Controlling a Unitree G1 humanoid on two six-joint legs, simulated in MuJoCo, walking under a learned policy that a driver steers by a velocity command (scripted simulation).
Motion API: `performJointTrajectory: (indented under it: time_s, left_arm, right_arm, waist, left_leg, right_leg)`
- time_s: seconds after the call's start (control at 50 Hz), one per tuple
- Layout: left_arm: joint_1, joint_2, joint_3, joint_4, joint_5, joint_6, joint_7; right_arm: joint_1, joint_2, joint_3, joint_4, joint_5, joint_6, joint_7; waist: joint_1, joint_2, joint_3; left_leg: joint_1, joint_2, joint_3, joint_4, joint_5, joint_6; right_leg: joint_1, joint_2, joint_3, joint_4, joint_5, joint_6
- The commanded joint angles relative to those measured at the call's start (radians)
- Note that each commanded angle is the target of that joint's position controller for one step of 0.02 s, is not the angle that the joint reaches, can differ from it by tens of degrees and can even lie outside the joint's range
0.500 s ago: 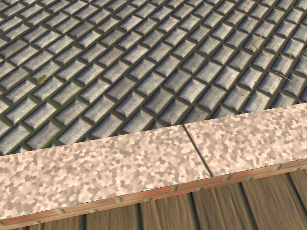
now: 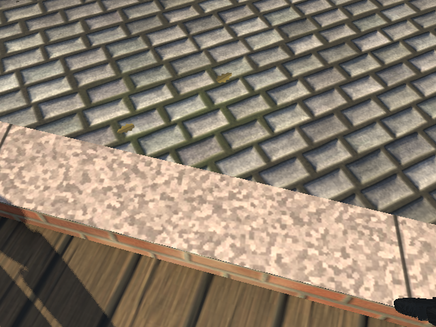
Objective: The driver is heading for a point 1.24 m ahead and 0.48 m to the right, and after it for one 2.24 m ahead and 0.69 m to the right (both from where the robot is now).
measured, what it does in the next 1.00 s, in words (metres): walks ahead, turning right: right foot, then left foot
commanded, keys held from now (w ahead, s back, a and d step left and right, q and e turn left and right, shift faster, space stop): e+shift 0.74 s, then shift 0.06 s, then w+shift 0.04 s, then w+q+shift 0.16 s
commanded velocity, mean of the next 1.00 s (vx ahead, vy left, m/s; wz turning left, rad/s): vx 0.07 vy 0.00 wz -0.57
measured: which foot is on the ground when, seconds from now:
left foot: down 0.00-0.46, up 0.48-0.96, down 0.98-1.00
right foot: up 0.00-0.44, down 0.46-0.98, up 1.00-1.00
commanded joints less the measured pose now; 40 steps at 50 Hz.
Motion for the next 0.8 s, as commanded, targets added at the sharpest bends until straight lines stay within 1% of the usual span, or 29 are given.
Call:
performJointTrajectory:
  time_s: [0.02, 0.04, 0.06, 0.08, 0.1, 0.12, 0.16, 0.18, 0.22, 0.26, 0.3, 0.34, 0.4, 0.42, 0.44, 0.46, 0.48, 0.5, 0.52, 0.54, 0.56, 0.58, 0.6, 0.62, 0.66, 0.7, 0.74, 0.76, 0.8]
  left_arm:
    - [-0.028, 0.070, -0.003, -0.054, -0.019, -0.005, -0.010]
    - [-0.010, 0.058, -0.006, -0.036, -0.026, 0.005, 0.001]
    - [0.001, 0.074, -0.001, -0.020, -0.013, 0.019, 0.014]
    - [0.037, 0.094, 0.008, -0.008, -0.011, 0.030, 0.021]
    - [0.060, 0.115, 0.017, -0.007, -0.014, 0.036, 0.026]
    - [0.071, 0.121, 0.022, -0.009, -0.019, 0.041, 0.031]
    - [0.050, 0.099, 0.021, -0.028, -0.023, 0.052, 0.039]
    - [0.035, 0.084, 0.018, -0.041, -0.022, 0.056, 0.039]
    - [0.015, 0.060, 0.014, -0.067, -0.016, 0.059, 0.033]
    - [0.001, 0.041, 0.009, -0.091, -0.011, 0.059, 0.020]
    - [-0.008, 0.028, 0.005, -0.115, -0.009, 0.059, 0.005]
    - [-0.005, 0.033, 0.009, -0.136, -0.012, 0.063, -0.007]
    - [0.014, 0.043, 0.020, -0.159, -0.019, 0.079, -0.021]
    - [0.035, 0.046, 0.027, -0.160, -0.020, 0.084, -0.023]
    - [0.073, 0.057, 0.038, -0.153, -0.019, 0.085, -0.018]
    - [0.143, 0.122, 0.066, -0.137, -0.015, 0.079, 0.001]
    - [0.194, 0.286, 0.108, -0.149, -0.010, 0.069, 0.022]
    - [0.173, 0.285, 0.095, -0.182, 0.030, 0.035, 0.009]
    - [0.146, 0.243, 0.086, -0.183, 0.025, 0.007, -0.003]
    - [0.109, 0.224, 0.081, -0.176, 0.003, -0.008, 0.003]
    - [0.046, 0.189, 0.071, -0.186, -0.020, -0.005, 0.012]
    - [-0.013, 0.164, 0.059, -0.202, -0.030, 0.004, 0.024]
    - [-0.034, 0.157, 0.054, -0.218, -0.025, 0.011, 0.034]
    - [-0.037, 0.157, 0.054, -0.223, -0.018, 0.015, 0.040]
    - [-0.018, 0.170, 0.057, -0.224, -0.019, 0.019, 0.046]
    - [-0.011, 0.182, 0.062, -0.227, -0.022, 0.028, 0.050]
    - [-0.024, 0.185, 0.063, -0.237, -0.022, 0.036, 0.052]
    - [-0.036, 0.181, 0.060, -0.243, -0.019, 0.039, 0.051]
    - [-0.042, 0.169, 0.053, -0.249, -0.009, 0.043, 0.047]
  right_arm:
    - [0.116, -0.074, -0.009, -0.008, -0.024, -0.045, -0.010]
    - [0.054, -0.080, -0.013, 0.004, -0.016, -0.052, -0.009]
    - [0.008, -0.083, -0.013, 0.010, -0.012, -0.059, -0.013]
    - [-0.018, -0.104, -0.017, 0.018, -0.018, -0.062, -0.019]
    - [-0.031, -0.131, -0.028, 0.020, -0.021, -0.059, -0.027]
    - [-0.031, -0.135, -0.032, 0.024, -0.020, -0.055, -0.036]
    - [-0.023, -0.106, -0.026, 0.039, -0.018, -0.049, -0.050]
    - [-0.019, -0.096, -0.024, 0.047, -0.018, -0.048, -0.055]
    - [-0.013, -0.092, -0.026, 0.063, -0.019, -0.046, -0.062]
    - [-0.020, -0.105, -0.034, 0.071, -0.018, -0.044, -0.063]
    - [-0.022, -0.123, -0.044, 0.079, -0.014, -0.044, -0.057]
    - [-0.023, -0.143, -0.055, 0.086, -0.004, -0.043, -0.048]
    - [-0.036, -0.162, -0.068, 0.092, 0.021, -0.045, -0.032]
    - [-0.044, -0.161, -0.069, 0.097, 0.031, -0.044, -0.027]
    - [-0.030, -0.146, -0.069, 0.111, 0.040, -0.042, -0.021]
    - [0.025, -0.116, -0.064, 0.135, 0.032, -0.041, -0.013]
    - [-0.022, -0.064, -0.046, 0.077, -0.020, -0.047, -0.014]
    - [-0.103, -0.065, -0.040, 0.035, -0.030, -0.054, -0.021]
    - [-0.131, -0.108, -0.050, 0.035, -0.007, -0.055, -0.024]
    - [-0.134, -0.100, -0.048, 0.032, 0.010, -0.062, -0.030]
    - [-0.110, -0.113, -0.052, 0.049, 0.002, -0.066, -0.039]
    - [-0.088, -0.132, -0.059, 0.057, -0.007, -0.067, -0.044]
    - [-0.068, -0.129, -0.058, 0.067, -0.011, -0.069, -0.041]
    - [-0.048, -0.117, -0.055, 0.077, -0.010, -0.071, -0.037]
    - [-0.040, -0.096, -0.046, 0.087, -0.001, -0.072, -0.036]
    - [-0.053, -0.086, -0.040, 0.085, 0.004, -0.071, -0.036]
    - [-0.059, -0.088, -0.039, 0.089, 0.007, -0.071, -0.033]
    - [-0.048, -0.092, -0.039, 0.097, 0.008, -0.070, -0.030]
    - [-0.046, -0.095, -0.039, 0.102, 0.009, -0.071, -0.025]
  waist:
    - [-0.098, 0.129, -0.324]
    - [-0.069, 0.120, -0.259]
    - [-0.059, 0.144, -0.205]
    - [-0.036, 0.167, -0.177]
    - [-0.027, 0.178, -0.163]
    - [-0.031, 0.175, -0.156]
    - [-0.045, 0.157, -0.123]
    - [-0.050, 0.153, -0.110]
    - [-0.059, 0.144, -0.099]
    - [-0.062, 0.132, -0.102]
    - [-0.063, 0.126, -0.108]
    - [-0.057, 0.128, -0.124]
    - [-0.038, 0.140, -0.147]
    - [-0.018, 0.132, -0.153]
    - [0.005, 0.105, -0.161]
    - [0.023, -0.024, -0.169]
    - [0.016, -0.342, -0.153]
    - [0.034, -0.278, -0.270]
    - [0.042, -0.138, -0.266]
    - [0.008, -0.094, -0.211]
    - [-0.026, -0.047, -0.179]
    - [-0.055, -0.055, -0.169]
    - [-0.068, -0.071, -0.182]
    - [-0.072, -0.068, -0.199]
    - [-0.064, -0.062, -0.204]
    - [-0.055, -0.083, -0.194]
    - [-0.051, -0.110, -0.181]
    - [-0.051, -0.121, -0.184]
    - [-0.034, -0.143, -0.191]
  left_leg:
    - [0.406, 0.331, -0.249, -0.158, 0.700, 0.264]
    - [0.348, 0.274, -0.185, -0.185, 0.551, 0.209]
    - [0.262, 0.262, -0.139, -0.214, 0.526, 0.193]
    - [0.186, 0.247, -0.090, -0.233, 0.543, 0.193]
    - [0.173, 0.251, -0.068, -0.248, 0.527, 0.202]
    - [0.182, 0.264, -0.057, -0.262, 0.486, 0.209]
    - [0.198, 0.289, -0.043, -0.292, 0.357, 0.210]
    - [0.211, 0.299, -0.038, -0.302, 0.299, 0.209]
    - [0.237, 0.318, -0.025, -0.313, 0.245, 0.211]
    - [0.254, 0.334, 0.000, -0.311, 0.252, 0.214]
    - [0.265, 0.349, 0.031, -0.299, 0.301, 0.213]
    - [0.283, 0.364, 0.058, -0.271, 0.384, 0.202]
    - [0.316, 0.381, 0.094, -0.200, 0.450, 0.154]
    - [0.307, 0.371, 0.120, -0.151, 0.440, 0.122]
    - [0.269, 0.340, 0.162, -0.064, 0.402, 0.072]
    - [0.162, 0.253, 0.217, 0.122, 0.292, 0.000]
    - [-0.219, 0.094, 0.255, 0.463, -0.278, -0.109]
    - [-0.346, -0.003, 0.003, 0.661, -0.472, -0.133]
    - [-0.387, 0.010, -0.081, 0.708, -0.414, -0.111]
    - [-0.409, 0.020, -0.112, 0.672, -0.309, -0.084]
    - [-0.418, 0.035, -0.129, 0.622, -0.222, -0.076]
    - [-0.378, 0.035, -0.137, 0.582, -0.160, -0.076]
    - [-0.328, 0.014, -0.132, 0.576, -0.117, -0.082]
    - [-0.305, -0.003, -0.133, 0.549, -0.085, -0.090]
    - [-0.278, -0.032, -0.137, 0.451, -0.053, -0.108]
    - [-0.264, -0.055, -0.146, 0.359, -0.041, -0.123]
    - [-0.236, -0.071, -0.156, 0.286, -0.028, -0.128]
    - [-0.220, -0.068, -0.153, 0.259, -0.019, -0.129]
    - [-0.168, -0.060, -0.144, 0.217, -0.018, -0.126]
  right_leg:
    - [-0.229, -0.009, 0.168, 0.279, -0.141, 0.023]
    - [-0.226, -0.011, 0.166, 0.226, -0.083, 0.027]
    - [-0.184, 0.004, 0.167, 0.222, 0.003, 0.044]
    - [-0.131, 0.023, 0.155, 0.251, 0.062, 0.057]
    - [-0.142, 0.043, 0.133, 0.288, 0.087, 0.067]
    - [-0.170, 0.046, 0.128, 0.317, 0.097, 0.073]
    - [-0.234, 0.027, 0.135, 0.321, 0.123, 0.077]
    - [-0.260, 0.015, 0.137, 0.302, 0.138, 0.077]
    - [-0.280, -0.005, 0.132, 0.252, 0.154, 0.074]
    - [-0.266, -0.016, 0.117, 0.187, 0.153, 0.063]
    - [-0.234, -0.018, 0.093, 0.119, 0.142, 0.044]
    - [-0.194, -0.007, 0.065, 0.058, 0.138, 0.019]
    - [-0.126, 0.014, 0.034, -0.057, 0.147, -0.029]
    - [-0.075, 0.030, 0.016, -0.134, 0.199, -0.052]
    - [0.014, 0.060, 0.009, -0.237, 0.292, -0.084]
    - [0.162, 0.064, 0.092, -0.344, 0.542, -0.138]
    - [0.379, -0.177, 0.485, -0.361, 1.080, -0.280]
    - [0.378, -0.275, 0.705, -0.406, 1.013, -0.445]
    - [0.381, -0.250, 0.630, -0.440, 0.881, -0.429]
    - [0.351, -0.194, 0.571, -0.450, 0.773, -0.373]
    - [0.324, -0.158, 0.528, -0.446, 0.725, -0.325]
    - [0.275, -0.132, 0.492, -0.446, 0.733, -0.299]
    - [0.241, -0.108, 0.473, -0.445, 0.767, -0.289]
    - [0.239, -0.092, 0.461, -0.440, 0.788, -0.284]
    - [0.233, -0.065, 0.461, -0.429, 0.775, -0.275]
    - [0.219, -0.048, 0.492, -0.421, 0.708, -0.270]
    - [0.185, -0.030, 0.527, -0.414, 0.622, -0.260]
    - [0.177, -0.028, 0.527, -0.405, 0.596, -0.253]
    - [0.154, -0.027, 0.539, -0.378, 0.607, -0.247]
